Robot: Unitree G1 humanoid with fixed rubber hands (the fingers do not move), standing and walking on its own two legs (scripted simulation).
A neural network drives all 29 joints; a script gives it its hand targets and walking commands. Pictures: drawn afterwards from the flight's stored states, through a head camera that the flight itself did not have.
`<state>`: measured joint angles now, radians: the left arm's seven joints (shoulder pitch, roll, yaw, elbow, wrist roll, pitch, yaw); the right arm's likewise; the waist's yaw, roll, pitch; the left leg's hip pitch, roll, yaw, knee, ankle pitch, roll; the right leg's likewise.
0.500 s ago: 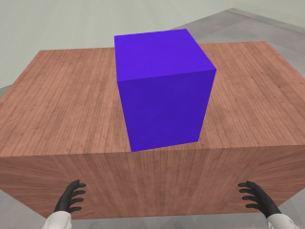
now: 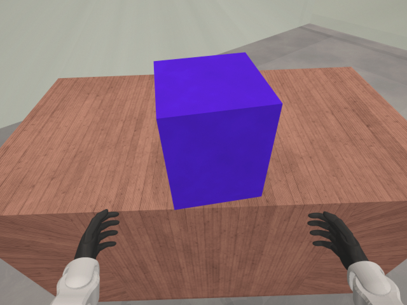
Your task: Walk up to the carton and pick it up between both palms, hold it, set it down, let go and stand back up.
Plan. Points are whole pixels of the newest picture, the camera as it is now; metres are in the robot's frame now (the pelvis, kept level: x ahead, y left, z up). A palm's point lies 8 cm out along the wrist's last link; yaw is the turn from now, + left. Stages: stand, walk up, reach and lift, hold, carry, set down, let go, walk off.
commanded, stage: reach and lift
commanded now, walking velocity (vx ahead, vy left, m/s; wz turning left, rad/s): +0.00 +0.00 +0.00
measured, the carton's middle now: (209, 131) +0.49 +0.02 +0.09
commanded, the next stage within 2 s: none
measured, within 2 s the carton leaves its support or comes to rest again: neither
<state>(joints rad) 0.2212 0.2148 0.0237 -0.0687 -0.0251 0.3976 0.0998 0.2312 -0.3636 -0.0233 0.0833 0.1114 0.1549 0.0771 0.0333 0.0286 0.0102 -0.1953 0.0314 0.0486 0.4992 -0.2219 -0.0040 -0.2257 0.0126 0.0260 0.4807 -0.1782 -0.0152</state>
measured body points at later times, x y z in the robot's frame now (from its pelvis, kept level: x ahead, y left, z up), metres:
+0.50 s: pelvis +0.03 +0.00 +0.01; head +0.03 -0.01 +0.46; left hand +0.25 +0.21 +0.10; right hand +0.27 -0.22 +0.07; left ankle +0.04 +0.12 -0.74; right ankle +0.06 -0.12 -0.74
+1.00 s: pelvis +0.03 +0.00 +0.01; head +0.03 -0.01 +0.46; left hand +0.31 +0.20 +0.14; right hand +0.33 -0.21 +0.11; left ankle +0.04 +0.12 -0.74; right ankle +0.06 -0.12 -0.74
